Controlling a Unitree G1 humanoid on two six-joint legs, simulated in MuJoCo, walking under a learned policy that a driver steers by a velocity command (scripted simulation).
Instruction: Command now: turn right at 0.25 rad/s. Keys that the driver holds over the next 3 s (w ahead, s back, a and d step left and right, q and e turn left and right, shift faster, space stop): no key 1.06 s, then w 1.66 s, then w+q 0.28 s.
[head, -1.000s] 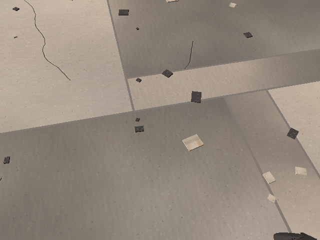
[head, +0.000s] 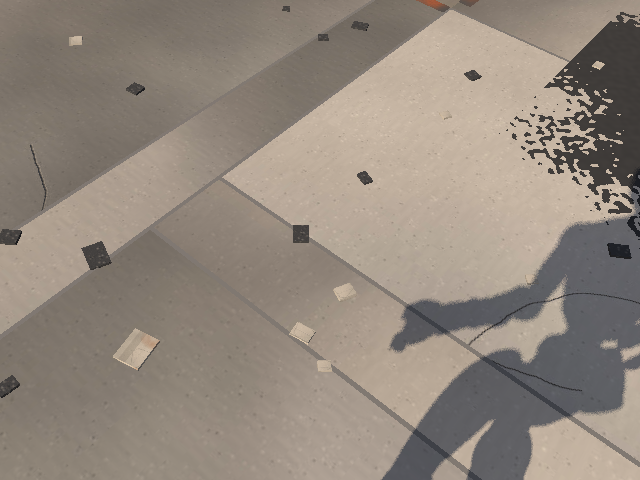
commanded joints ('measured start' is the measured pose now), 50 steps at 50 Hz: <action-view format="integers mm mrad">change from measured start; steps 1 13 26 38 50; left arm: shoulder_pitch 56 -8 35 55 82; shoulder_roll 65 41 27 16 10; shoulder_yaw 22 -13 -28 -35 -44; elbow -34 -24 53 140 226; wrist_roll -1 27 19 14 10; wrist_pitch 2 -14 -49 -49 -47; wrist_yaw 2 -23 -22 -19 -11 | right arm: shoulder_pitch -77 8 25 53 84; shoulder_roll -120 -103 -107 -107 -86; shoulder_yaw -13 20 15 16 22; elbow -68 -11 89 161 201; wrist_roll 11 -11 4 8 9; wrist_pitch -7 -19 5 10 14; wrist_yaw -9 13 -12 -25 -32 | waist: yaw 37 -23 -8 -7 -3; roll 177 -69 18 33 40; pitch -68 -106 -22 -22 -3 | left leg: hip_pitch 105 53 72 82 71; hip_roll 226 52 54 53 43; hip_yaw -189 14 11 13 20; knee -132 -4 -10 -14 -18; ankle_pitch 368 14 112 126 117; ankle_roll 201 -52 -59 -54 -47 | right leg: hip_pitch -45 330 262 267 259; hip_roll -51 -260 -182 -155 -140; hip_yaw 5 33 -24 -62 -86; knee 77 -639 -625 -616 -615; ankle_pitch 46 438 387 406 385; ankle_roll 42 -138 -82 -73 -61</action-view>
